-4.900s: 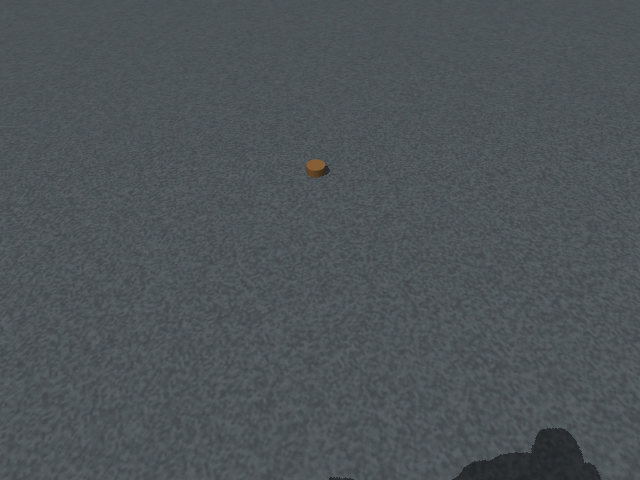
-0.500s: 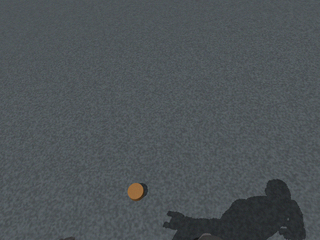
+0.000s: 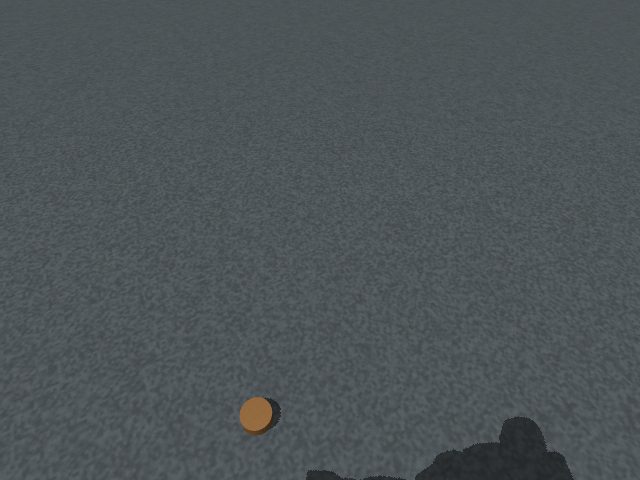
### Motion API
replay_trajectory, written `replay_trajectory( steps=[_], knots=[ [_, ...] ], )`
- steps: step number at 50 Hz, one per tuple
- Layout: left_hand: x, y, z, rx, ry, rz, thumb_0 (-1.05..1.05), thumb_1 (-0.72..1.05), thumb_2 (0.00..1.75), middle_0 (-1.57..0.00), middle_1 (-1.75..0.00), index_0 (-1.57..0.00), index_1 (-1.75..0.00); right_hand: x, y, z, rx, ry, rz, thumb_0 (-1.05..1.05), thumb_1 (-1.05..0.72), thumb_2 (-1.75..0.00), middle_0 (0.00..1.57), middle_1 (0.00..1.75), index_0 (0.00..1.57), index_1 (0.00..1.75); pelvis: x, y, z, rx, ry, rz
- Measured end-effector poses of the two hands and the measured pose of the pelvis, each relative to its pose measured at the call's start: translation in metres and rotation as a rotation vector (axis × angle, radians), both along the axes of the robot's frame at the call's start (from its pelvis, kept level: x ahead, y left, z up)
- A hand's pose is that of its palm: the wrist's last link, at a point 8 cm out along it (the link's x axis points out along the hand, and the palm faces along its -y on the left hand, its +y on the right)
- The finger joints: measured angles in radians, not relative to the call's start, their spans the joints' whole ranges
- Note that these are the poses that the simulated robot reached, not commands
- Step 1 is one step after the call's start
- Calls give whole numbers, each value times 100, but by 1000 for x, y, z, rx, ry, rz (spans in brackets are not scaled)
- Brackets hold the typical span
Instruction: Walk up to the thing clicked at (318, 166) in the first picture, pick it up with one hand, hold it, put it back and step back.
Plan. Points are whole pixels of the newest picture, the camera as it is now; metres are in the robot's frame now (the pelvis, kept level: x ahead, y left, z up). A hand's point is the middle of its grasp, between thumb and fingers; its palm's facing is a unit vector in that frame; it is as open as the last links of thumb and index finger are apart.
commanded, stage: walk up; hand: left
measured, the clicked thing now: (256, 416) +0.46 +0.22 -0.75
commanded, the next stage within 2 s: none
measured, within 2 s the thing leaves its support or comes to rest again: neither
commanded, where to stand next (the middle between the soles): +0.07 -0.01 m, yaw +0 degrees
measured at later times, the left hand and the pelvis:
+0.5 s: hand out of the picture +0.09 +0.24 -0.15, palm faces +0.03 -0.95 -0.32, open 7.4 cm; pelvis +0.02 -0.01 +0.01, yaw +1 degrees
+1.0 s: hand out of the picture +0.10 +0.24 -0.15, palm faces +0.02 -0.95 -0.32, open 7.4 cm; pelvis +0.02 -0.01 +0.01, yaw +1 degrees
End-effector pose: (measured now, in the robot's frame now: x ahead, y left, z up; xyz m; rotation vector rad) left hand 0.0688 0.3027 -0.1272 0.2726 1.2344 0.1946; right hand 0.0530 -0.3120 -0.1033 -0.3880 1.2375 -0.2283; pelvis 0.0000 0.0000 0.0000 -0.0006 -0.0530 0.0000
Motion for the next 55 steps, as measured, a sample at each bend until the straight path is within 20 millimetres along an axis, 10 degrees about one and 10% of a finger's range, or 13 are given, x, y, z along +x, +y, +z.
replay_trajectory(
  steps=[16,40,55],
  knots=[
    [-11,-7,17,34,50,54,1,90,90,-20,-30,-21,-30,74,13,-7,83,-95,57,1,-90,-90,20,30,21,30,15,-7,7,4,14,18],
    [31,-20,15,7,-11,9,0,90,90,-20,-30,-21,-30,28,-5,-5,40,13,-14,1,-90,-90,20,30,21,30,19,-11,9,5,17,13],
    [27,-16,17,15,2,25,0,90,90,-20,-30,-21,-30,38,3,-9,59,1,1,1,-90,-90,20,30,21,30,24,-10,9,5,19,15]
  ],
)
